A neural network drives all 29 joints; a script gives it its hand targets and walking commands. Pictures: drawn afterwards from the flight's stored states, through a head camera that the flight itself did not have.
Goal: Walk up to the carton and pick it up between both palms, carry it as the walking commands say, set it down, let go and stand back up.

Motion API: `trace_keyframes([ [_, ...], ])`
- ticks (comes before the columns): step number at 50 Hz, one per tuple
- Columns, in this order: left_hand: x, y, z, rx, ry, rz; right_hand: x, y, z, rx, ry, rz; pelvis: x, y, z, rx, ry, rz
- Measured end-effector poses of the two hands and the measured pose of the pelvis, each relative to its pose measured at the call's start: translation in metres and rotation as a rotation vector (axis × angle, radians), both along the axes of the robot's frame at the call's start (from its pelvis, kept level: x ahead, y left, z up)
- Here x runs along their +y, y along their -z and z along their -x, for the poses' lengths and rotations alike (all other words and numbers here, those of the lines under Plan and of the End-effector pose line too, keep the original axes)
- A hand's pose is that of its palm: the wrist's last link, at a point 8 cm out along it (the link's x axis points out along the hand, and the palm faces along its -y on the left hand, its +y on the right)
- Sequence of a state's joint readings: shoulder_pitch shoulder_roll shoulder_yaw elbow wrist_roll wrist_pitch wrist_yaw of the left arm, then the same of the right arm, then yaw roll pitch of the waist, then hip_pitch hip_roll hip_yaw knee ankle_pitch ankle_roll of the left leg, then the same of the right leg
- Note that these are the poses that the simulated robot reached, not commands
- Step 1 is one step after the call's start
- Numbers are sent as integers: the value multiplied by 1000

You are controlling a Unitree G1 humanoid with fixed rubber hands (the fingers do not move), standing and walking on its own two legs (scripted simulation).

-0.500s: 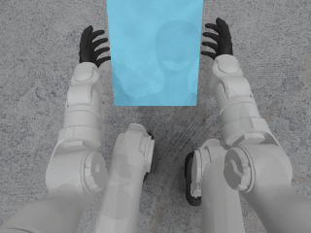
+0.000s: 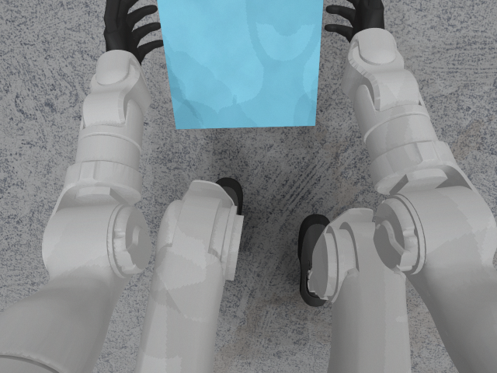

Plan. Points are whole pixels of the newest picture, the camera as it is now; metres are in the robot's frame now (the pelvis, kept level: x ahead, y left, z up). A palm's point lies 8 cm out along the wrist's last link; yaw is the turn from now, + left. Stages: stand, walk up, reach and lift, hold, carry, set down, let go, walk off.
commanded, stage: set down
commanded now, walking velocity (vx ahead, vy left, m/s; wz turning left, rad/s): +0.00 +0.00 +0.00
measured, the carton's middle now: (243, 32) +0.55 +0.13 -0.26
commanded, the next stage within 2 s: none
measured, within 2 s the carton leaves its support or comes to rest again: neither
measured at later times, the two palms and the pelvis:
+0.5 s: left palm (132, 47) +0.48 +0.27 -0.18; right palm (365, 32) +0.55 -0.03 -0.18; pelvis +0.01 +0.00 -0.01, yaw +0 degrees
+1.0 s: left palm (133, 46) +0.48 +0.27 -0.18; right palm (365, 31) +0.55 -0.04 -0.18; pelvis +0.01 +0.00 -0.01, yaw +0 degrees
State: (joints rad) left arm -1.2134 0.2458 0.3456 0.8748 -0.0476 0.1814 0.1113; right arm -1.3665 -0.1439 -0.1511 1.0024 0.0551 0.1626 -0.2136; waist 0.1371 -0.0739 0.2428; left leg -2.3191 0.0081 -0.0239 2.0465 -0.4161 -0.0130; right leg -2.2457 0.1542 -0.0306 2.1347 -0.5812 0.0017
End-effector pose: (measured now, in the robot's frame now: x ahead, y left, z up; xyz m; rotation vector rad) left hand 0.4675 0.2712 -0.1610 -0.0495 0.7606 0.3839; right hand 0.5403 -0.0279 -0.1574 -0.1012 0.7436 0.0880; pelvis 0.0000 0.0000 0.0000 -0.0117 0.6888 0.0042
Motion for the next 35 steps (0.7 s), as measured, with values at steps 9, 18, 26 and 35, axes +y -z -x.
trace_keyframes([
  [9,2,13,-10,34,6,-3,0,18,-5,22,-16,-10,2,10,-4,-24,3,-11],
  [18,1,14,-13,41,29,0,-4,18,-7,24,-40,4,1,13,-8,-9,7,-8],
  [26,-1,17,-11,46,28,2,-6,20,-7,29,-50,-1,0,14,-5,-27,9,-11],
  [35,0,19,-10,49,38,9,-7,20,-7,30,-64,6,-1,14,-5,-35,10,-14],
])
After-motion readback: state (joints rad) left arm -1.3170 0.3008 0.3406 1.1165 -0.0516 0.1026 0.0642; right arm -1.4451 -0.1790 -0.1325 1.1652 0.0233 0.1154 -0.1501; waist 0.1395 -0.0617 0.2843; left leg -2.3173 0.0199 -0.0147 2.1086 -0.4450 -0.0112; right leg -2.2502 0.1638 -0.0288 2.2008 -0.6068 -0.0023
